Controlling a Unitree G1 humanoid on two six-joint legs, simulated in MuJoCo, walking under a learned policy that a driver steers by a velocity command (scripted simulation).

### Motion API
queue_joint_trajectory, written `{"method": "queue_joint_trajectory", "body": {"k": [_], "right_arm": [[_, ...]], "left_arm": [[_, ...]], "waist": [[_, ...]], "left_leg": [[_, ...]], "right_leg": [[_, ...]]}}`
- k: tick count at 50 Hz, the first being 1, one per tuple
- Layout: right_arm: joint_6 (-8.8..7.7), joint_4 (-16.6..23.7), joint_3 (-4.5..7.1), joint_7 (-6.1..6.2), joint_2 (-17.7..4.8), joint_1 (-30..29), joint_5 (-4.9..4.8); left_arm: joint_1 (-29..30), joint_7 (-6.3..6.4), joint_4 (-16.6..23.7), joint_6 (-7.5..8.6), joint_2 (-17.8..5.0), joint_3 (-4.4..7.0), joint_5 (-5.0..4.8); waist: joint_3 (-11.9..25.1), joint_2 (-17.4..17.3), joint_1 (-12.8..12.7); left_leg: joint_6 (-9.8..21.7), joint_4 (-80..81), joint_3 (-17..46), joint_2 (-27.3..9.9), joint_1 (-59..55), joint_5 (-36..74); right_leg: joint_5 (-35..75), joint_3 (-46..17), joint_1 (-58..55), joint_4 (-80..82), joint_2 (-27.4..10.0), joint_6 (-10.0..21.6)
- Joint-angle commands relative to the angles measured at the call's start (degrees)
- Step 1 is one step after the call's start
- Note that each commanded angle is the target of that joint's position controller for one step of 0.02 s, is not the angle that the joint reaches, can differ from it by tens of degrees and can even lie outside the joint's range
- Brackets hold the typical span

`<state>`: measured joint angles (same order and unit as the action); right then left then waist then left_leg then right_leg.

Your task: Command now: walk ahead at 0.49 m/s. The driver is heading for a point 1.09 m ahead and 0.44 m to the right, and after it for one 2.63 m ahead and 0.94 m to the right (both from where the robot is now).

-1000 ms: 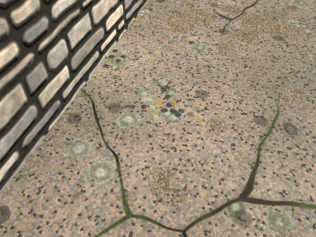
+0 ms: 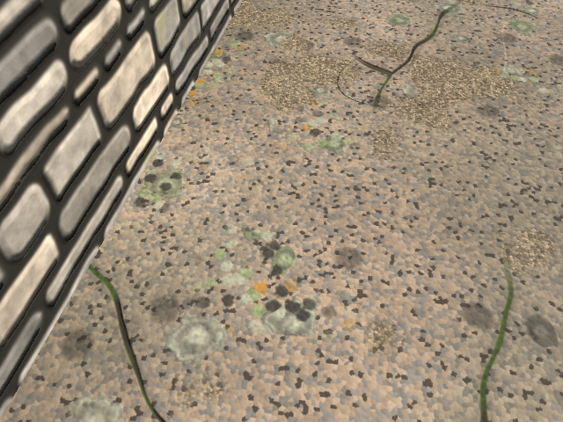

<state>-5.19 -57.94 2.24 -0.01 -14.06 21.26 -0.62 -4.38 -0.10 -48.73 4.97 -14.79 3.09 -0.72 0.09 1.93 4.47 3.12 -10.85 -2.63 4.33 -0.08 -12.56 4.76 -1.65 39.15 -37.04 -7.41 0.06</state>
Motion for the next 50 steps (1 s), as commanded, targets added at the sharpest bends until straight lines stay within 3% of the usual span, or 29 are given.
{"method": "queue_joint_trajectory", "body": {"k": [1, 3, 5, 6, 7, 8, 9, 10, 11, 12, 13, 15, 18, 21, 23, 25, 27, 29, 30, 31, 32, 33, 34, 36, 39, 43, 46, 48, 50], "right_arm": [[0.20, 1.40, 1.87, 0.44, -9.50, 2.46, -0.46], [0.90, 1.03, 2.22, 0.55, -10.05, 2.97, -0.55], [1.52, 1.42, 2.57, 0.61, -10.99, 1.47, -0.49], [1.89, 1.82, 2.42, 0.57, -10.71, 0.21, -0.33], [2.00, 2.73, 1.62, 0.60, -8.87, 0.16, 0.29], [1.13, 4.11, -0.08, 0.27, -3.18, 5.76, 0.73], [-0.43, 3.21, -0.67, -0.09, -2.08, 6.72, 0.07], [-1.53, 4.33, 0.92, -0.42, -8.17, 1.98, -1.45], [-2.09, 5.65, 1.07, -0.43, -9.03, -2.77, -2.07], [-1.99, 5.88, 1.21, 0.00, -8.34, -5.07, -1.41], [-1.19, 5.52, 1.71, 0.43, -8.06, -4.92, -0.54], [0.59, 4.39, 1.46, 0.73, -4.97, -1.42, -0.08], [1.59, 5.51, 1.36, 1.12, -3.81, -3.43, 0.64], [1.53, 7.71, 0.95, 1.08, -3.30, -10.72, 1.19], [1.75, 8.79, 1.22, 1.18, -4.49, -14.09, 0.77], [2.00, 9.75, 1.43, 1.35, -5.36, -16.53, 0.59], [1.91, 10.40, 1.81, 1.32, -6.49, -17.43, 0.75], [1.31, 9.69, 2.59, 1.21, -7.97, -14.48, 0.94], [0.91, 8.87, 3.17, 1.40, -9.39, -11.94, 1.34], [0.85, 8.85, 3.95, 2.02, -12.85, -8.58, 2.32], [1.90, 9.38, 4.32, 2.64, -14.97, -8.07, 2.44], [2.47, 9.85, 3.55, 2.50, -11.48, -6.81, 1.75], [2.65, 10.94, 2.86, 2.49, -9.02, -9.43, 1.43], [3.17, 12.39, 2.37, 2.65, -7.64, -15.52, 1.20], [3.88, 12.00, 2.52, 3.00, -8.20, -18.00, 2.17], [4.16, 11.37, 3.18, 3.75, -10.04, -18.16, 1.69], [4.59, 11.10, 3.77, 3.56, -11.74, -17.97, 1.23], [4.92, 10.88, 4.06, 3.24, -12.44, -17.89, 0.54], [5.42, 10.55, 4.14, 2.95, -12.07, -18.27, -0.58]], "left_arm": [[7.77, -1.18, 5.38, 1.00, -2.44, -0.19, -0.44], [8.49, -1.88, 6.49, 1.31, -3.45, -0.08, -0.51], [4.35, -2.16, 6.04, 1.60, -5.57, 0.70, -0.56], [-2.59, -2.02, 4.13, 1.67, -7.51, 1.83, -0.46], [-13.54, -1.56, 1.13, 1.64, -10.94, 3.31, -0.18], [-21.59, -1.22, -0.47, 1.28, -16.74, 4.71, 1.15], [-23.11, -1.46, -1.06, 0.99, -14.41, 3.95, 0.54], [-19.07, -1.45, -0.49, 1.09, -10.54, 2.59, 0.13], [-14.29, -1.25, 0.78, 1.07, -8.47, 1.94, 0.28], [-9.70, -1.40, 1.44, 1.12, -7.23, 1.45, 0.91], [-7.13, -1.63, 1.77, 1.39, -5.35, 0.89, 1.42], [-6.75, -2.00, 0.81, 1.79, -4.73, 0.72, 1.79], [-7.06, -1.00, -0.78, 1.68, -6.27, 0.89, 1.85], [-8.68, -0.09, -1.78, 0.52, -7.80, 1.13, 1.25], [-10.49, 0.23, -2.41, -0.33, -9.96, 1.77, 0.77], [-11.29, 0.55, -2.85, -1.23, -10.19, 2.08, 0.23], [-11.11, 1.03, -2.85, -1.98, -9.78, 2.34, -0.21], [-9.16, 1.63, -1.95, -2.65, -9.40, 2.50, -0.75], [-9.08, 1.81, -1.28, -2.84, -8.53, 2.28, -0.64], [-8.97, 1.84, 0.54, -2.68, -5.81, 1.42, 0.32], [-15.98, 1.85, 0.16, -2.46, -1.66, 0.55, 0.91], [-17.43, 1.76, 0.03, -2.65, -5.56, 1.30, 0.01], [-14.43, 1.90, 0.50, -3.49, -9.05, 2.51, -0.79], [-11.76, 2.78, 1.13, -5.94, -9.01, 3.21, -0.59], [-11.67, 2.86, 2.92, -7.77, -6.23, 3.02, -0.47], [-8.69, 2.14, 5.72, -7.60, -4.86, 2.39, -0.16], [-7.42, 1.12, 7.08, -7.60, -5.83, 2.49, -0.17], [-7.82, 0.41, 7.56, -7.89, -6.57, 2.90, -0.11], [-11.22, -0.16, 6.54, -8.18, -6.73, 3.47, 0.19]], "waist": [[-5.47, -3.94, 0.34], [-5.22, -4.62, -0.38], [-2.52, -6.42, -3.40], [1.73, -6.46, -7.32], [9.42, -5.08, -11.56], [18.90, 6.60, -10.66], [23.92, 13.73, -10.66], [16.18, 9.36, -10.53], [9.63, 5.74, -9.41], [4.70, 1.58, -7.39], [2.56, 1.24, -5.20], [2.66, 1.58, -2.62], [2.09, 1.81, -1.35], [2.61, 2.32, -3.57], [2.97, 2.73, -4.97], [2.19, 3.12, -5.65], [1.88, 3.53, -5.44], [2.82, 3.48, -3.13], [4.41, 1.85, -2.12], [9.70, -4.24, -1.96], [13.26, -17.37, -4.71], [17.34, -16.18, -3.26], [13.98, -11.08, -3.41], [8.16, -8.04, -4.69], [4.11, -10.81, -5.77], [5.60, -10.20, -4.79], [6.43, -10.56, -4.38], [6.15, -10.72, -4.93], [6.03, -9.49, -7.04]], "left_leg": [[8.44, 2.87, 7.38, -16.92, 1.85, 10.38], [7.67, 0.08, 8.05, -18.91, -2.34, 13.21], [6.38, -5.29, 7.59, -19.20, -4.16, 24.96], [5.14, -13.66, 5.51, -16.97, -3.26, 34.75], [3.30, -27.16, 3.01, -13.79, 3.82, 33.40], [-0.67, -50.07, -0.40, -5.89, 26.00, 13.01], [-1.48, -61.75, 6.24, -0.62, 37.28, -19.01], [-0.30, -66.64, 9.56, -4.57, 43.24, -17.55], [0.50, -65.54, 7.82, -7.74, 43.90, -12.50], [0.09, -61.69, 6.51, -9.84, 41.15, -8.19], [-0.32, -58.22, 6.60, -11.42, 37.02, -6.29], [-1.57, -54.96, 5.99, -11.41, 30.76, -5.44], [-3.39, -45.68, 4.86, -10.61, 30.59, 0.53], [-3.85, -31.61, 3.44, -8.54, 27.16, 9.77], [-4.22, -27.06, 3.65, -6.75, 26.72, 11.99], [-4.24, -24.19, 4.71, -6.11, 27.70, 10.65], [-3.72, -21.51, 5.82, -5.85, 27.99, 7.98], [-2.55, -15.26, 5.57, -5.23, 22.97, 9.83], [-1.30, -11.22, 5.88, -6.56, 16.23, 18.45], [1.95, -13.00, 12.54, -15.08, 4.77, 35.76], [11.29, -15.40, 24.03, -27.76, -8.42, 53.30], [15.21, -13.26, 29.51, -31.25, -8.00, 45.88], [13.52, -11.72, 25.44, -28.05, -4.60, 35.35], [10.14, -8.17, 17.93, -23.38, 4.58, 18.84], [9.87, -3.37, 9.46, -19.81, 15.05, 10.19], [10.57, -2.99, 4.94, -21.26, 13.53, 12.10], [9.91, -3.55, 3.17, -22.74, 12.30, 11.85], [8.59, -5.02, 2.52, -23.53, 11.41, 10.13], [5.00, -9.59, -0.01, -22.23, 13.29, 6.10]], "right_leg": [[-0.08, 1.33, -0.64, 4.89, 1.72, 0.44], [-4.51, 1.20, -1.01, 7.05, 2.32, 1.86], [-8.82, 2.82, -8.19, 8.46, 4.45, 3.62], [-9.02, 4.57, -17.75, 9.52, 6.47, 5.10], [-7.65, 1.96, -34.12, 7.42, 4.00, 7.60], [-14.10, -21.52, -57.53, 8.66, -10.73, 15.32], [-20.61, -41.71, -63.59, 18.73, -16.37, 19.54], [-23.38, -35.70, -58.09, 19.71, -14.42, 16.50], [-19.83, -26.67, -49.50, 20.52, -12.20, 14.42], [-9.37, -20.04, -40.18, 22.22, -10.08, 13.48], [1.14, -14.31, -34.13, 23.16, -7.70, 12.40], [16.43, -8.10, -28.69, 23.85, -6.05, 12.73], [27.48, -1.65, -26.65, 24.20, -4.41, 13.15], [26.95, 0.71, -26.63, 23.20, -1.58, 11.32], [23.89, -1.07, -28.98, 21.97, -2.10, 11.25], [20.03, -3.87, -31.00, 20.30, -3.18, 11.56], [15.81, -7.41, -32.92, 17.63, -4.06, 11.28], [9.44, -10.16, -33.09, 13.19, -2.98, 9.43], [5.19, -9.66, -30.83, 9.07, -0.04, 7.30], [-5.49, -6.41, -24.29, -0.71, 4.65, 4.50], [-40.49, -0.74, -9.08, -15.37, 13.23, 0.63], [-47.98, -2.99, -5.21, -25.85, 11.68, -0.90], [-43.94, -3.58, -2.77, -30.87, 9.13, -1.63], [-35.95, -2.80, -2.14, -31.91, 5.88, -3.33], [-29.73, 0.54, -8.09, -28.45, 5.58, -4.12], [-26.36, 2.03, -11.98, -17.17, 3.93, -3.54], [-25.19, 3.81, -16.39, -10.34, 4.08, -2.15], [-24.32, 4.80, -19.15, -5.05, 4.45, -0.57], [-18.71, 6.77, -25.89, 4.95, 6.40, 2.17]]}}
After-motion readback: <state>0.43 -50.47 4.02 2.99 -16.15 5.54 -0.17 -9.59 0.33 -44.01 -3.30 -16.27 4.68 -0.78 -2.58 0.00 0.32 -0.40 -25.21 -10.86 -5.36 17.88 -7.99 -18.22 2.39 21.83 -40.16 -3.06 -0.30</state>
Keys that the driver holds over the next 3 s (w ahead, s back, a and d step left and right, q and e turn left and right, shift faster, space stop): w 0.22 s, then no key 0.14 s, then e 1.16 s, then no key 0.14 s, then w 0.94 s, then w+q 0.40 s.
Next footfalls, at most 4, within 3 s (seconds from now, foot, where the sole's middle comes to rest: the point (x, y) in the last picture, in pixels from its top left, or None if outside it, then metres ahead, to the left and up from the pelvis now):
0.14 right None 0.27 -0.15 -0.78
0.62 left None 0.45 0.05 -0.78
1.02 right None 0.33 -0.19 -0.78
1.54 left None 0.45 0.00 -0.78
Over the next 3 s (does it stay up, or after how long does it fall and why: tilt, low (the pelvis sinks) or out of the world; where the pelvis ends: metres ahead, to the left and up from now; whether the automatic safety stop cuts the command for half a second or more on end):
stays up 0.76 -0.48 -0.01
